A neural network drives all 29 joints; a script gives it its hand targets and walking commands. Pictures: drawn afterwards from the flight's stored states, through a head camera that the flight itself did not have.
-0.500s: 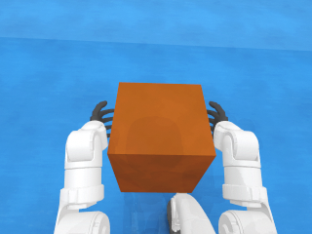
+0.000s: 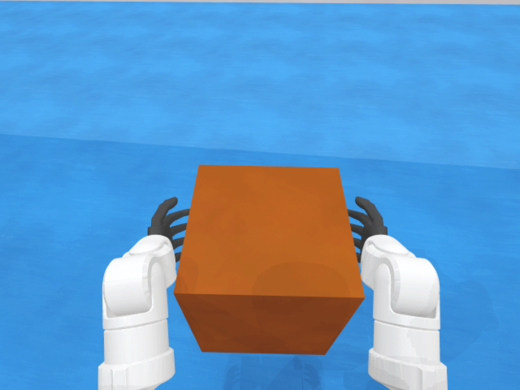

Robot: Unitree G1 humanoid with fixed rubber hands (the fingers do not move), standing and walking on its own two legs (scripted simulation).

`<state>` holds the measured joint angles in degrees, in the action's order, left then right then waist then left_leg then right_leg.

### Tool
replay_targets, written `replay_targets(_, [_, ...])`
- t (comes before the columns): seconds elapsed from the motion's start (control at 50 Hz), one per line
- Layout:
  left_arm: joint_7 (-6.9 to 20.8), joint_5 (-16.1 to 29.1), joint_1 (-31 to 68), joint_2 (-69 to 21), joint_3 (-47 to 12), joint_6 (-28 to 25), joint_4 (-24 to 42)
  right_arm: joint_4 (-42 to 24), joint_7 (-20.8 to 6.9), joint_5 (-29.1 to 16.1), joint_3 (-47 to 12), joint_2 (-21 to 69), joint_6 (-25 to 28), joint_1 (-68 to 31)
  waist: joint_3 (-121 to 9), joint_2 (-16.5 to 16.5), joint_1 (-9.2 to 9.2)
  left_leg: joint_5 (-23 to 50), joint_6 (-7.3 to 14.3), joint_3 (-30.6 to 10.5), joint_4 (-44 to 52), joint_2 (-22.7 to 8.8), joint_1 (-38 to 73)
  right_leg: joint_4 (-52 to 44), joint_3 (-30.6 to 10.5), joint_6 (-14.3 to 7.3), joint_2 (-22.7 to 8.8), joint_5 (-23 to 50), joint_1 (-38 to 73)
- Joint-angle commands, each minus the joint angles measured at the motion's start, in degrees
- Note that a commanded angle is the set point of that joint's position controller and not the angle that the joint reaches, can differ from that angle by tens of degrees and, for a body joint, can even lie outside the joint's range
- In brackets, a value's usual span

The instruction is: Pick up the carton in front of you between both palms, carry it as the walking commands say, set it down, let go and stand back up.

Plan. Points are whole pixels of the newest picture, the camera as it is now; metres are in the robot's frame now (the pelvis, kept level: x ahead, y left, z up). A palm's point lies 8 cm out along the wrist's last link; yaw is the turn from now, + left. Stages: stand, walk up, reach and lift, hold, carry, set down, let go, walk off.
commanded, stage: carry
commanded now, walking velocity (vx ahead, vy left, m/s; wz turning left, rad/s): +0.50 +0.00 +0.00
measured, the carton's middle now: (265, 265) +0.30 +0.00 +0.04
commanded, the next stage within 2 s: none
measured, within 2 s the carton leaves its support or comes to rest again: neither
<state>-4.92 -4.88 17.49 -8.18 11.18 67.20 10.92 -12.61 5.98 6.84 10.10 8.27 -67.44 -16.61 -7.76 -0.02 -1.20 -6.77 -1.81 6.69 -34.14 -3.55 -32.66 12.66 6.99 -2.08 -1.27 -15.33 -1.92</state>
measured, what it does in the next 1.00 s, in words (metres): walks ahead: left foot, then right foot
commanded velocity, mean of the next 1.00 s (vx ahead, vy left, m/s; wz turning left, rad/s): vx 0.50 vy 0.00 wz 0.00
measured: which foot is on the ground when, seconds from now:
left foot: up 0.00-0.08, down 0.10-0.66, up 0.68-1.00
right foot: down 0.00-0.14, up 0.16-0.60, down 0.62-1.00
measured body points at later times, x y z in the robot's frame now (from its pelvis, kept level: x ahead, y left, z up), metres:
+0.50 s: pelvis +0.30 +0.04 +0.00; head +0.27 +0.05 +0.45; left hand +0.57 +0.17 +0.08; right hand +0.55 -0.13 +0.08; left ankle +0.21 +0.12 -0.75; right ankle +0.43 -0.12 -0.71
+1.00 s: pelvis +0.62 -0.01 +0.00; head +0.61 -0.02 +0.45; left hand +0.89 +0.14 +0.09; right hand +0.89 -0.16 +0.08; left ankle +0.76 +0.15 -0.70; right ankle +0.53 -0.09 -0.75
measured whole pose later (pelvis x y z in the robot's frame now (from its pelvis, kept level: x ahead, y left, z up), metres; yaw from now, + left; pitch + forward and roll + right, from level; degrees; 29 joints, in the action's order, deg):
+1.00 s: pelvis +0.62 -0.01 +0.00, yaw -1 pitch +4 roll +1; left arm -4.8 -5.3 7.8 -7.5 5.4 69.2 21.5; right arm -22.3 4.9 6.9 5.6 7.5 -69.7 -8.1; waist -6.4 0.8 -0.4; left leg -4.5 -1.1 7.1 -36.3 -6.7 -35.0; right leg 12.3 11.5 -1.0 -2.0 -14.0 -2.2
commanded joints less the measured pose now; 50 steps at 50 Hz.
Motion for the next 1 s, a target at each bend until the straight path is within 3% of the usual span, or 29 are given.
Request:
replay_targets(0.0, [15.2, 20.9, 25.4, -50.3, -42.5, 1.9, 3.0, -2.1, -13.7, -21.4, -43.8, 51.9, -1.6, -27.8, -6.4, -10.5, -0.27, 4.8, 1.0, 3.1, 5.7, 1.1, 0.5, 0.6, -3.6, -4.0, -11.2, 31.1, 8.1])
replay_targets(0.04, [14.9, 19.8, 22.6, -49.9, -42.9, 2.2, 4.2, -3.1, -14.7, -22.3, -44.2, 51.4, -2.3, -25.7, -6.4, -10.3, -0.02, 4.7, 2.0, 4.5, 8.3, 1.6, 7.6, 4.6, -2.0, -2.8, -11.4, 34.2, 6.2])
replay_targets(0.08, [14.7, 19.6, 20.0, -50.2, -43.0, 2.6, 5.4, -2.8, -15.4, -22.7, -43.5, 51.1, -2.8, -21.7, -11.2, -5.6, 1.48, -0.7, 2.8, 7.5, 9.8, 3.9, 26.9, 19.0, 2.6, -0.5, -8.3, 32.1, -2.6])
replay_targets(0.1, [14.7, 19.6, 20.6, -49.0, -43.2, 2.9, 6.4, -2.6, -15.7, -22.7, -43.1, 50.2, -2.9, -20.1, -13.9, 2.1, 2.59, -8.5, 4.3, -7.4, 13.2, -6.5, 35.3, 33.3, 3.4, 1.8, -5.9, 17.3, -11.3])
replay_targets(0.12, [14.6, 20.7, 22.5, -49.6, -44.6, 3.5, 8.4, -1.1, -16.0, -22.1, -42.5, 49.9, -2.4, -20.3, -17.2, 17.9, 2.40, -14.5, 12.6, -32.9, 19.2, -19.8, 46.5, 47.9, 1.3, 3.6, 1.2, -0.1, -29.0])
replay_targets(0.14, [14.7, 21.0, 23.7, -49.9, -45.2, 3.4, 8.9, -1.4, -16.1, -23.1, -42.6, 51.3, -2.2, -19.7, -15.2, 17.4, 2.36, -8.5, 14.3, -37.4, 21.8, -20.8, 45.6, 55.9, -4.6, 2.2, 1.7, -12.1, -36.3])
replay_targets(0.16, [14.9, 21.3, 23.6, -51.6, -45.7, 2.9, 8.6, -3.3, -16.3, -23.7, -43.0, 52.7, -1.9, -20.4, -14.5, 12.4, 2.33, -4.1, 13.5, -31.0, 20.7, -19.3, 43.1, 59.3, -7.0, 0.9, -1.5, -11.3, -37.3])
replay_targets(0.2, [14.9, 21.6, 22.4, -53.8, -46.6, 1.6, 9.1, -5.4, -16.6, -24.5, -44.3, 55.2, -1.0, -21.2, -13.8, 2.6, 2.03, -2.6, 10.4, -21.4, 21.5, -17.1, 35.6, 54.9, -8.2, 0.6, -5.8, -4.1, -35.0])
replay_targets(0.24, [14.6, 21.6, 20.5, -55.6, -47.2, 0.7, 8.6, -6.3, -16.8, -24.9, -44.8, 55.8, -0.4, -20.7, -13.7, 5.2, 1.78, -6.9, 8.6, -14.5, 24.3, -14.5, 31.3, 48.4, -6.0, 1.6, -5.9, 0.4, -31.6])
replay_targets(0.3, [13.9, 20.5, 16.5, -55.5, -47.8, -0.4, 8.4, -6.6, -17.4, -25.1, -45.1, 54.6, 0.1, -17.2, -11.9, 7.4, 1.90, -7.6, 8.9, -10.0, 27.3, -13.4, 31.6, 39.5, -3.3, 3.2, -5.7, 3.5, -33.2])
replay_targets(0.4, [13.3, 20.1, 14.8, -53.0, -48.0, -0.5, 11.0, -9.0, -17.5, -25.0, -45.2, 51.0, 0.2, -15.6, -7.3, 6.9, 2.23, 1.6, 8.6, -4.8, 27.2, -11.3, 35.1, 25.7, 0.2, 4.0, -4.8, 10.6, -35.4])
replay_targets(0.5, [13.0, 20.6, 15.3, -48.3, -47.1, 1.9, 13.3, -10.3, -16.4, -23.8, -44.0, 46.5, -1.6, -14.7, -2.8, 7.9, 2.65, 12.6, 8.6, -1.6, 24.5, -10.7, 37.8, 18.7, 3.1, 2.4, -3.3, 13.2, -34.3])
replay_targets(0.56, [13.1, 20.6, 16.0, -45.8, -45.9, 3.4, 12.4, -9.8, -15.9, -23.3, -43.6, 44.6, -3.0, -15.7, -2.9, 9.1, 2.27, 22.7, 7.1, 0.8, 18.7, -10.2, 38.1, 14.8, 5.2, 0.5, -1.7, 11.8, -26.6])
replay_targets(0.58, [13.2, 20.5, 15.7, -45.5, -45.5, 3.7, 11.7, -9.8, -15.8, -23.3, -43.6, 44.2, -3.4, -16.6, -4.8, 8.6, 1.47, 28.0, 6.0, 3.2, 12.3, -9.2, 36.6, 12.5, 7.8, 0.1, 0.5, 10.8, -19.6])
replay_targets(0.6, [13.3, 20.4, 15.4, -45.2, -44.8, 3.9, 10.8, -9.8, -15.7, -23.3, -43.8, 43.8, -3.7, -17.0, -8.5, 6.1, 0.70, 28.9, 4.3, 6.1, 2.4, -7.0, 31.8, 11.9, 9.5, 0.1, 2.4, 8.2, -7.9])
replay_targets(0.62, [13.3, 20.2, 14.6, -44.9, -44.2, 4.1, 10.1, -9.8, -15.7, -23.4, -43.7, 43.0, -4.1, -18.1, -12.9, 0.9, -0.82, 15.6, 2.7, 6.0, -10.7, -5.6, 22.4, 10.3, -1.6, -0.8, -5.9, 2.6, 3.9])
replay_targets(0.64, [13.5, 19.5, 15.7, -44.6, -43.5, 3.7, 8.4, -11.3, -15.6, -24.2, -44.7, 44.8, -4.7, -20.4, -18.0, -15.1, -0.84, 0.5, -0.3, 4.2, -29.0, 1.9, 4.1, 4.8, -29.7, -9.5, -21.0, -4.6, 17.5])
replay_targets(0.66, [13.6, 20.1, 14.8, -46.9, -43.8, 3.5, 8.0, -10.3, -15.8, -24.5, -44.8, 45.1, -4.6, -21.0, -16.1, -17.2, -0.43, -19.2, 0.5, -2.4, -37.4, 4.4, -5.4, -0.3, -37.1, -11.2, -22.9, 5.0, 17.7])
replay_targets(0.68, [13.8, 21.0, 16.3, -48.7, -43.9, 3.3, 9.6, -9.4, -16.0, -24.9, -44.9, 47.7, -4.1, -21.1, -15.8, -13.0, -0.03, -19.0, 2.2, -6.1, -41.8, 0.8, -7.2, 1.5, -30.1, -10.4, -21.9, 11.9, 16.1])
replay_targets(0.7, [14.0, 21.7, 17.3, -50.9, -44.6, 2.9, 10.3, -9.6, -16.1, -24.9, -44.8, 49.6, -3.5, -21.1, -16.0, -6.6, 0.14, -16.2, 3.0, -7.0, -41.1, -1.6, -6.9, 2.5, -25.0, -8.8, -20.6, 15.1, 13.0])
replay_targets(0.72, [14.3, 22.1, 18.7, -52.8, -45.2, 2.4, 11.1, -9.5, -16.1, -24.6, -45.0, 51.1, -2.9, -21.0, -14.5, -2.5, 0.58, -12.8, 3.1, -7.5, -36.8, -3.5, -5.5, 1.5, -20.1, -6.7, -19.2, 15.1, 8.2])
replay_targets(0.76, [14.9, 22.7, 19.4, -54.8, -46.2, 1.5, 11.9, -9.7, -15.8, -23.8, -45.8, 52.6, -1.9, -20.4, -14.1, -5.0, 0.91, -8.2, 2.6, -5.7, -30.2, -4.0, -2.2, -1.1, -13.2, -4.2, -17.0, 10.0, 3.3])
replay_targets(0.82, [15.4, 23.3, 18.2, -53.6, -46.4, 1.1, 12.8, -10.1, -15.0, -22.9, -46.2, 53.6, -0.9, -18.6, -11.8, -7.4, 0.71, -4.9, 1.2, -3.0, -20.8, -4.0, -3.1, -5.0, -8.7, -4.9, -15.6, 5.2, 2.0])
replay_targets(0.88, [15.5, 23.4, 17.6, -51.5, -46.2, 1.4, 14.5, -11.9, -14.4, -22.5, -46.3, 52.2, -1.0, -17.7, -8.9, -7.2, 0.63, -0.2, 0.0, -0.5, -10.0, -3.6, -4.4, -5.5, -4.9, -5.4, -13.9, 9.6, 3.6])
replay_targets(0.98, [14.8, 21.3, 13.9, -47.8, -44.8, 2.8, 12.6, -11.0, -14.6, -22.4, -45.7, 48.6, -2.9, -15.7, -4.7, -8.2, 0.27, 5.1, 1.0, 3.1, 2.2, -1.3, -2.5, -3.3, -0.6, -4.5, -12.8, 19.5, 6.3])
